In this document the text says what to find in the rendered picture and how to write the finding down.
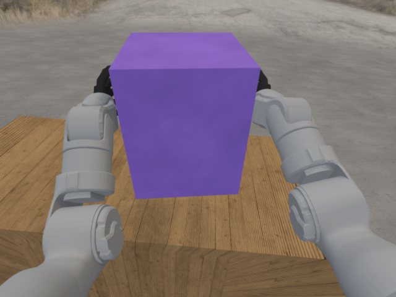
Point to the left robot upper arm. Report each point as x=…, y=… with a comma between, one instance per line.
x=78, y=242

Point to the right robot forearm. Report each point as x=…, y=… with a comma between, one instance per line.
x=305, y=156

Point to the carton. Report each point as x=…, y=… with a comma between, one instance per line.
x=185, y=104

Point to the right robot upper arm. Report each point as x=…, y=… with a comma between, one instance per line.
x=332, y=214

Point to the left robot forearm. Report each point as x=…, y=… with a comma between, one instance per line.
x=87, y=154

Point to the pedestal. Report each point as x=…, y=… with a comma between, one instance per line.
x=237, y=245

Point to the robot left hand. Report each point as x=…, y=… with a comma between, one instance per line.
x=104, y=83

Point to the robot right hand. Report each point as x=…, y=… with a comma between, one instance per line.
x=263, y=82

